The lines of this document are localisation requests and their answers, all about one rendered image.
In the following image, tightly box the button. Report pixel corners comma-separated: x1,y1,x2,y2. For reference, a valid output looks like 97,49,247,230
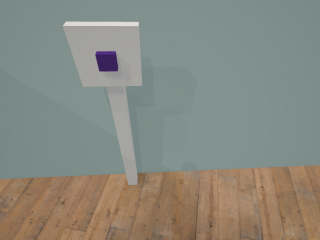
95,51,118,72

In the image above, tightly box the panel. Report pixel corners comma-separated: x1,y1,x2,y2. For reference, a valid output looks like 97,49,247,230
63,21,142,185

